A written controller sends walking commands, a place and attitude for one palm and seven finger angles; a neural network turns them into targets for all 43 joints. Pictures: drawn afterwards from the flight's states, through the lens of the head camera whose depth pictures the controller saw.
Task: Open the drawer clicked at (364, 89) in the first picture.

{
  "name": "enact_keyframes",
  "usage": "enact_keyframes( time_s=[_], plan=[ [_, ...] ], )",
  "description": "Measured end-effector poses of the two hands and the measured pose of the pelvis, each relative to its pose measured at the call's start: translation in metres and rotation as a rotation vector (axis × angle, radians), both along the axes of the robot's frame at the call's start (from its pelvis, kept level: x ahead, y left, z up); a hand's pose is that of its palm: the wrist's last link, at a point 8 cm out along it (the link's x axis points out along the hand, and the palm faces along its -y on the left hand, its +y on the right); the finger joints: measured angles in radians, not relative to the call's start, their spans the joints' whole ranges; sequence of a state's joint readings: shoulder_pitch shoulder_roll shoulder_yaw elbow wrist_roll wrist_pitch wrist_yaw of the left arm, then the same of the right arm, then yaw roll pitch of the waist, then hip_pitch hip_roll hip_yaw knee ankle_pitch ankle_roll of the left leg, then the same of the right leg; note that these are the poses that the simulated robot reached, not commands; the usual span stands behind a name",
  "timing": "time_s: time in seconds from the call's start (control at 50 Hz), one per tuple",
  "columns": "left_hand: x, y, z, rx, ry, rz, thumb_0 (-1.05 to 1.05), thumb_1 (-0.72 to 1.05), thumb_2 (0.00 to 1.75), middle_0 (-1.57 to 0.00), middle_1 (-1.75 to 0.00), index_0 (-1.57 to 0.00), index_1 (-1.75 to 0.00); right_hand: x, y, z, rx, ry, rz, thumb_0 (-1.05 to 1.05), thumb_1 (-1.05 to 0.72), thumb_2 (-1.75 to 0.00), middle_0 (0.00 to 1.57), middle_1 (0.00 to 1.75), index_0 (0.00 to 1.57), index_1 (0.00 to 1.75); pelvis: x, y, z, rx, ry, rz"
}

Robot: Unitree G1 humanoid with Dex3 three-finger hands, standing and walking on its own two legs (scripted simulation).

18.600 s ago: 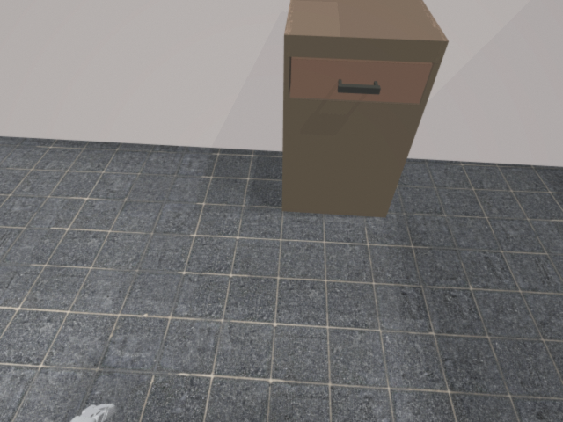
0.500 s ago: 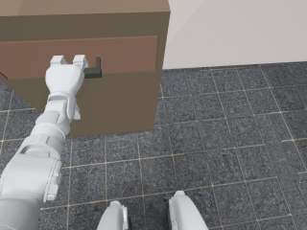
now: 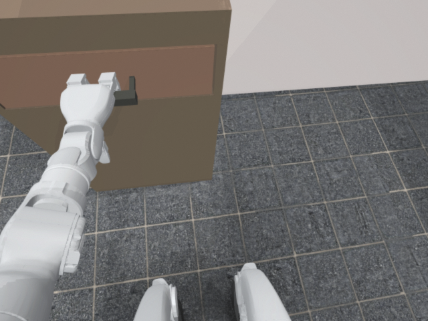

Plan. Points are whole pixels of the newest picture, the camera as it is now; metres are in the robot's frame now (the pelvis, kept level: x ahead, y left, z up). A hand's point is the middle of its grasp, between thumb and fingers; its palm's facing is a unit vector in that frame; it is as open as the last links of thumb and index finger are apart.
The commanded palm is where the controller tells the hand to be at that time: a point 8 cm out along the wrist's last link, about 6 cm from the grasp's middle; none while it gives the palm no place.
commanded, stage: close the thumb around the handle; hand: left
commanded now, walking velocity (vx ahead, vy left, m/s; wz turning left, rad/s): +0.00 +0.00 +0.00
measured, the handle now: (101, 91) +0.56 +0.18 +0.01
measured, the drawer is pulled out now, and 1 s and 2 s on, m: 0.00 0.00 0.13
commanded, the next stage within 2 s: pull the drawer open in 0.76 s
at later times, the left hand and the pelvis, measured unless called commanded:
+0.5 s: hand (101, 118) +0.51 +0.18 -0.02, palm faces -0.08 -0.01 -1.00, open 8.6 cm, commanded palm +0.49 +0.17 +0.03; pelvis +0.01 -0.01 +0.01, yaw +0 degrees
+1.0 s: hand (102, 119) +0.51 +0.18 -0.02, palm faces -0.07 -0.03 -1.00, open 5.4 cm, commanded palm +0.47 +0.18 +0.03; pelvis +0.02 +0.00 +0.01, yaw -1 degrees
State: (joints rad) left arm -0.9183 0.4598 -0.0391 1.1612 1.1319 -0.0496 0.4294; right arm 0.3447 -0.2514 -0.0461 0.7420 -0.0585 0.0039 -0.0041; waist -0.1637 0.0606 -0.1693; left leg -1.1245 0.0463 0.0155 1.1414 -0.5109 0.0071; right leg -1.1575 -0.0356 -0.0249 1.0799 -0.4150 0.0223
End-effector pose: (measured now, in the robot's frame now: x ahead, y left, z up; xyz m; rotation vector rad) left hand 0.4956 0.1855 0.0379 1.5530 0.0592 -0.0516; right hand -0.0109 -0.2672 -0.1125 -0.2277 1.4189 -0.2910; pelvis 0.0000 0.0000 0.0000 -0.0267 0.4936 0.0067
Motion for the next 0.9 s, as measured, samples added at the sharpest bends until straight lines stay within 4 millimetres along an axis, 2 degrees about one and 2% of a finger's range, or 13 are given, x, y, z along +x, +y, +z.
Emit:
enact_keyframes(
  time_s=[0.14, 0.24, 0.42, 0.62, 0.7, 0.9],
  plan=[
    [0.0, -0.002, -0.004, 0.013, -0.062, 0.019, 0.0, -0.47, 0.3, -0.31, -1.21, -0.31, -1.2, 0.002, -0.003, -0.004, 0.012, 0.025, 0.005, 0.0, -0.91, -0.9, 0.2, 0.3, 0.2, 0.3, 0.001, -0.001, -0.002, -0.003, 0.012, 0.005],
    [0.001, -0.006, -0.003, 0.026, -0.04, 0.059, 0.0, -0.35, 0.35, -0.32, -1.22, -0.33, -1.22, 0.01, -0.002, -0.003, 0.026, 0.012, 0.0, 0.0, -0.91, -0.9, 0.2, 0.3, 0.2, 0.3, 0.003, -0.002, 0.003, -0.001, 0.005, 0.003],
    [0.002, -0.006, 0.002, 0.019, 0.03, 0.052, 0.0, 0.05, 0.53, -0.33, -1.26, -0.36, -1.26, 0.022, -0.002, 0.003, 0.022, -0.027, -0.002, 0.0, -0.91, -0.9, 0.2, 0.3, 0.2, 0.3, 0.01, -0.005, 0.01, 0.006, -0.013, -0.004],
    [0.001, -0.005, -0.001, 0.007, -0.032, 0.018, 0.0, 0.58, 0.76, -0.37, -1.32, -0.39, -1.32, 0.027, -0.007, -0.003, 0.019, -0.01, 0.013, 0.0, -0.91, -0.9, 0.2, 0.3, 0.2, 0.3, 0.014, -0.006, 0.004, 0.005, 0.003, -0.002],
    [0.001, -0.006, -0.001, 0.01, -0.043, 0.034, 0.0, 0.73, 0.82, -0.37, -1.33, -0.4, -1.33, 0.03, -0.007, -0.003, 0.027, -0.008, 0.009, 0.0, -0.91, -0.9, 0.2, 0.3, 0.2, 0.3, 0.014, -0.005, 0.005, 0.004, 0.001, -0.003],
    [0.002, -0.006, 0.001, 0.008, -0.003, 0.048, 0.0, 0.76, 0.81, -0.37, -1.35, -0.41, -1.35, 0.032, -0.003, 0.003, 0.026, -0.022, -0.005, 0.0, -0.91, -0.9, 0.2, 0.3, 0.2, 0.3, 0.016, -0.003, 0.011, 0.006, -0.013, -0.011]
  ],
)
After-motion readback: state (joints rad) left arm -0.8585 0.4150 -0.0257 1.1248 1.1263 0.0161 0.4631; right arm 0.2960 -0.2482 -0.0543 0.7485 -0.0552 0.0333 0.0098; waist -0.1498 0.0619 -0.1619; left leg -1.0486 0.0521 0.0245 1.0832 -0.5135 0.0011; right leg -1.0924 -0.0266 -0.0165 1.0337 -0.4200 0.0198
